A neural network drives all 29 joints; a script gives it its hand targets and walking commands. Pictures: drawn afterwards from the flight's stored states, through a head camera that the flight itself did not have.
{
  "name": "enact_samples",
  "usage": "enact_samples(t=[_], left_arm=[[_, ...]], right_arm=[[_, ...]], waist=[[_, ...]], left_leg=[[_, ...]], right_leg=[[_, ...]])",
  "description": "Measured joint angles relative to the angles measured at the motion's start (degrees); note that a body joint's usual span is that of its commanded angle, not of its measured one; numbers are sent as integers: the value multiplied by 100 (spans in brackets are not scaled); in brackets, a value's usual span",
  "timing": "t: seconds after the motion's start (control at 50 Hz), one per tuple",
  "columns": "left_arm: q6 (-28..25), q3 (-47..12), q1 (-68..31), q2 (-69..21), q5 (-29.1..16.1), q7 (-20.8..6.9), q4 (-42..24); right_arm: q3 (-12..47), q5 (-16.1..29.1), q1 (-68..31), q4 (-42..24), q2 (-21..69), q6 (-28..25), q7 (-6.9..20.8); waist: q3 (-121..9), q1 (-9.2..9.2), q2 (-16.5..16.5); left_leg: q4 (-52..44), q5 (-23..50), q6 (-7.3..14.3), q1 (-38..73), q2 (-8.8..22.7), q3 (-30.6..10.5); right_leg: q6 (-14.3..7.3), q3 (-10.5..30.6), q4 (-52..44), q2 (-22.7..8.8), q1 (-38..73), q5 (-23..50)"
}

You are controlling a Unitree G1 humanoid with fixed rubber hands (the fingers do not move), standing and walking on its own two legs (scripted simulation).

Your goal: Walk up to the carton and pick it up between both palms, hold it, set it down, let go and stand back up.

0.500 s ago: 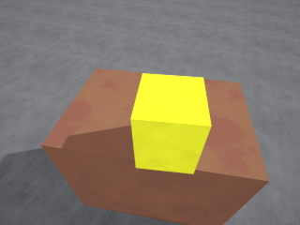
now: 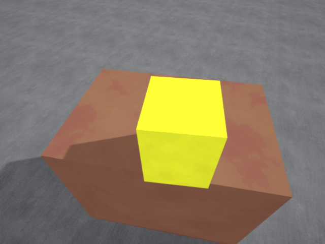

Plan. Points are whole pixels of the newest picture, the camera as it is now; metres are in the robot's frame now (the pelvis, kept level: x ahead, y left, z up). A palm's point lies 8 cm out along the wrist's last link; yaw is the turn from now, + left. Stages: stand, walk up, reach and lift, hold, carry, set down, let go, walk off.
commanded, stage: stand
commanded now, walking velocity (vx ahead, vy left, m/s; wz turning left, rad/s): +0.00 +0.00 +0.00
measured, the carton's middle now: (180, 133) +0.43 -0.02 +0.02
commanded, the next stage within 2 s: none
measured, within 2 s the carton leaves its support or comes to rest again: neither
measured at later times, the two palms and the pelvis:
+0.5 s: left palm out of the picture -0.06 +0.20 -0.15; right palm out of the picture -0.02 -0.20 -0.15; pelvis +0.01 +0.00 +0.00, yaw +0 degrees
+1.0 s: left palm out of the picture -0.05 +0.21 -0.15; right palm out of the picture +0.00 -0.21 -0.15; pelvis +0.01 +0.00 +0.00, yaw +0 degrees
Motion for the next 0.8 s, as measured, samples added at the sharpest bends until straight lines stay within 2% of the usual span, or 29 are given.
enact_samples(t=[0.8], left_arm=[[0,-23,-28,32,-35,26,-91]], right_arm=[[13,43,-289,46,-145,48,-24]], waist=[[65,26,-15]], left_leg=[[107,-119,-9,-20,-21,6]], right_leg=[[-4,-1,101,-26,-10,-123]])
